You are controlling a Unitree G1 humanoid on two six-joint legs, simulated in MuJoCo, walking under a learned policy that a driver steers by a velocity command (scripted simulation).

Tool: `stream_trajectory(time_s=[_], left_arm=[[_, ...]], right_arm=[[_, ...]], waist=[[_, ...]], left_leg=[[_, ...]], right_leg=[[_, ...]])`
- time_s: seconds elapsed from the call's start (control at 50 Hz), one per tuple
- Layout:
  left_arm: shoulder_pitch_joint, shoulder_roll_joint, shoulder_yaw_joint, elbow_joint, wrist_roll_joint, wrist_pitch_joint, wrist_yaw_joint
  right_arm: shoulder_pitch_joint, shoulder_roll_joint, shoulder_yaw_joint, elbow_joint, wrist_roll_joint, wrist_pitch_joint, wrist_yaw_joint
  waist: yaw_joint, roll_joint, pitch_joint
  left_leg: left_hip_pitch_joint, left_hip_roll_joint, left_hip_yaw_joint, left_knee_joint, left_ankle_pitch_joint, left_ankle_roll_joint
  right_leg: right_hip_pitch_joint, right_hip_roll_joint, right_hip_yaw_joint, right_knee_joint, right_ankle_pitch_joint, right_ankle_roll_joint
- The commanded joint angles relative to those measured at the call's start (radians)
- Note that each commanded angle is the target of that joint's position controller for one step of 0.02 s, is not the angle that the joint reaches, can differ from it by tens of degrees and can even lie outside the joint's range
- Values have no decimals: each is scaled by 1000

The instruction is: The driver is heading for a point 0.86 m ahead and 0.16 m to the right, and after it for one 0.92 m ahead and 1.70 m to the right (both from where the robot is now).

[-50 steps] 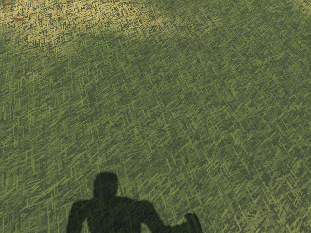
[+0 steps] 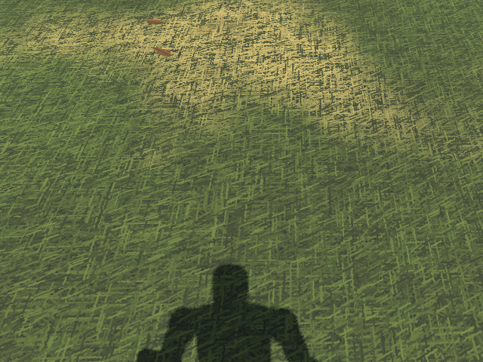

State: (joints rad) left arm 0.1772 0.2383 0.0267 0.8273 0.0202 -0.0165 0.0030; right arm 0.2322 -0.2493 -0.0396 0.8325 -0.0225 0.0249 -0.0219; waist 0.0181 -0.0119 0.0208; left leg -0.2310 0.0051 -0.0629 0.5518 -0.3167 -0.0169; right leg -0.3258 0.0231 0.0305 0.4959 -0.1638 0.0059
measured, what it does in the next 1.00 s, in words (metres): walks ahead: left foot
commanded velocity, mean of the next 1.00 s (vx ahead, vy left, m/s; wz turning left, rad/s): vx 0.31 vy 0.00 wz -0.03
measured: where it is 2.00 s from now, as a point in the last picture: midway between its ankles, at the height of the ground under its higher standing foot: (284, 248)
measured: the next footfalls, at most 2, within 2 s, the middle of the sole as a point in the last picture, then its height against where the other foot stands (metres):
left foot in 0.86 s outside the picture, level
right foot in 1.42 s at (301, 296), level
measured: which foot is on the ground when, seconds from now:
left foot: down 0.00-0.40, up 0.42-0.84, down 0.86-1.00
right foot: down 0.00-0.88, up 0.90-1.00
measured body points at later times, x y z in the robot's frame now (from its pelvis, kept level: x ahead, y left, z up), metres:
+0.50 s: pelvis +0.10 -0.02 +0.00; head +0.11 -0.03 +0.45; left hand +0.15 +0.26 -0.12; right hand +0.16 -0.30 -0.13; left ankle +0.01 +0.12 -0.66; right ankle +0.08 -0.11 -0.73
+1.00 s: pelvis +0.35 +0.05 +0.00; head +0.37 +0.06 +0.45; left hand +0.39 +0.32 -0.14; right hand +0.47 -0.23 -0.10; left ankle +0.41 +0.14 -0.73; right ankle +0.25 -0.10 -0.64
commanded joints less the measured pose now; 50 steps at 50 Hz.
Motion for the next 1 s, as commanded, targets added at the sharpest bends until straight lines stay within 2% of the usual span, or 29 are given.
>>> stream_trajectory(time_s=[0.02, 0.06, 0.16, 0.18, 0.22, 0.26, 0.3, 0.32, 0.36, 0.38, 0.4, 0.42, 0.44, 0.46, 0.5, 0.52, 0.56, 0.64, 0.72, 0.78, 0.82, 0.84, 0.86, 0.88, 0.9, 0.92, 0.94, 0.96, 1.0], left_arm=[[-25, 103, 27, -47, -2, -11, 10], [-19, 105, 28, -32, -4, -12, 11], [-16, 104, 31, 9, -11, -6, 14], [-3, 97, 29, 24, -12, -3, 14], [-15, 100, 33, 35, -22, 1, 17], [-62, 96, 32, 14, -35, -20, 13], [-92, 98, 33, 1, -46, -55, 2], [-81, 97, 34, 5, -46, -71, -6], [27, 102, 42, 56, -50, -88, -19], [119, 127, 56, 98, -46, -87, -19], [215, 206, 80, 124, -45, -89, -16], [327, 288, 102, 146, -43, -87, -24], [297, 211, 73, 137, -30, -92, -25], [237, 168, 59, 119, -27, -96, -24], [178, 137, 45, 97, -27, -95, -25], [176, 116, 35, 98, -24, -90, -24], [203, 122, 32, 109, -26, -78, -17], [213, 178, 41, 112, -24, -65, 6], [256, 186, 46, 133, -38, -65, 8], [249, 189, 53, 142, -44, -60, 9], [233, 203, 58, 137, -42, -51, 9], [222, 195, 54, 132, -37, -44, 8], [214, 166, 40, 109, -23, -41, 8], [353, 16, 0, 93, -24, -55, 3], [333, 78, 13, 110, -49, -74, -1], [229, 170, 42, 75, -78, -81, 0], [171, 173, 44, 58, -76, -82, 6], [154, 159, 49, 59, -60, -76, 13], [202, 110, 52, 74, -55, -46, 14]], right_arm=[[-21, -110, -19, -44, 2, -42, 1], [8, -114, -19, -30, 10, -50, -1], [32, -104, -15, -4, 14, -50, -4], [54, -101, -15, 10, 16, -48, -4], [69, -133, -25, 20, 26, -42, -5], [99, -173, -37, 22, 35, -50, -6], [98, -188, -44, 27, 42, -70, -8], [90, -179, -43, 28, 43, -79, -7], [32, -163, -40, 18, 49, -79, 0], [2, -146, -36, 6, 45, -79, 2], [-33, -96, -22, -24, 45, -88, 1], [-30, -78, -19, -51, 42, -105, -5], [-35, -122, -31, -55, 55, -120, -2], [-20, -125, -34, -46, 67, -128, 6], [-41, -114, -36, -40, 59, -134, 16], [-55, -112, -41, -42, 50, -131, 21], [-70, -84, -36, -48, 41, -123, 33], [-206, -43, -15, -99, 38, -118, 39], [-295, -63, -11, -131, 49, -119, 50], [-306, -97, -18, -148, 49, -123, 59], [-220, -138, -39, -133, 45, -127, 56], [-72, -172, -62, -91, 45, -126, 49], [119, -223, -82, -49, 39, -123, 37], [219, -325, -103, -22, 18, -118, 37], [215, -235, -76, -23, 21, -119, 41], [122, -183, -58, -29, 28, -125, 41], [37, -152, -48, -40, 29, -130, 40], [-22, -116, -39, -39, 24, -135, 44], [-75, -84, -34, -27, 8, -148, 48]], waist=[[4, 102, 1], [-4, 70, -11], [-13, 31, -26], [-17, 35, -47], [-28, 83, 4], [-54, 161, 92], [-56, 182, 155], [-43, 181, 149], [22, 164, 95], [59, 135, 55], [88, -39, 24], [120, -273, -37], [95, -207, -20], [61, -134, 18], [37, -55, 43], [31, -60, 39], [30, -77, 34], [51, -58, 65], [65, -78, 96], [32, -75, 98], [-32, -85, 32], [-108, -79, -58], [-187, -35, -195], [-130, 242, -376], [-144, 256, -396], [-127, 190, -206], [-95, 137, -113], [-63, 103, -58], [-7, 134, -33]], left_leg=[[-124, 70, -76, -175, -42, 48], [-94, 61, -64, -149, 31, 44], [-61, 49, -50, -127, 128, 47], [-50, 43, -47, -142, 43, 52], [-65, 63, -100, -196, -224, 100], [-29, 191, -291, -303, -423, 187], [6, 281, -401, -339, -363, 244], [30, 284, -386, -320, -265, 242], [-25, 214, -258, -255, -106, 186], [-99, 156, -181, -175, -18, 148], [-224, 30, -25, 67, 75, 77], [-401, -65, 58, 379, -83, 19], [-524, -38, -29, 563, -240, 28], [-562, 13, -54, 630, -181, 54], [-583, 82, -24, 584, -27, 78], [-548, 101, -9, 541, 25, 76], [-511, 104, 31, 455, 78, 49], [-452, 82, 72, 183, 225, 3], [-351, 53, 81, 35, 348, 10], [-333, 52, 60, -16, 321, 54], [-177, 10, 81, -30, 264, 85], [18, -15, 99, -36, 249, 109], [314, 91, -9, -6, 206, 151], [667, 368, -469, -102, -40, 293], [616, 410, -702, -279, -212, 302], [465, 380, -551, -303, -244, 242], [317, 348, -410, -322, -148, 211], [193, 307, -292, -351, -36, 192], [62, 251, -134, -405, 77, 171]], right_leg=[[114, -43, 41, -34, -2, -20], [117, -47, 44, -30, 46, -26], [144, -50, 45, -16, 135, -20], [152, -35, 27, -7, 57, -20], [74, 20, -30, 64, -201, -20], [-93, 31, -69, 174, -264, -26], [-186, -19, -37, 213, -230, -59], [-179, -33, -32, 188, -227, -73], [46, -18, -55, 23, -146, -88], [207, -19, -23, -2, -87, -90], [337, -134, 203, -114, -183, -155], [504, -327, 575, -262, -206, -280], [518, -386, 663, -287, -188, -306], [492, -365, 565, -269, -149, -279], [445, -309, 396, -291, -60, -230], [416, -278, 324, -308, 2, -210], [386, -244, 234, -336, 106, -207], [296, -220, 127, -379, 158, -205], [251, -238, 88, -400, 133, -196], [336, -281, 77, -358, 215, -171], [357, -273, 71, -224, 487, -148], [316, -229, 45, -53, 602, -125], [142, -176, 20, 213, 449, -92], [-219, -2, -26, 620, -108, -26], [-322, 8, 112, 775, -401, -35], [-403, -45, 110, 829, -336, -52], [-389, -98, 81, 801, -241, -60], [-344, -132, 76, 749, -172, -58], [-232, -173, 85, 690, -102, -55]])
Keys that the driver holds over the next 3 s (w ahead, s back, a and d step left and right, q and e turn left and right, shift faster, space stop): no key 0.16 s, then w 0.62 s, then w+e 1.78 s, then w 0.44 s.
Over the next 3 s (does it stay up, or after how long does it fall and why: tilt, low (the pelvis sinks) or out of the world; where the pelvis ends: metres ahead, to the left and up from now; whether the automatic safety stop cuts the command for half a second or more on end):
stays up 1.27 -0.55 -0.01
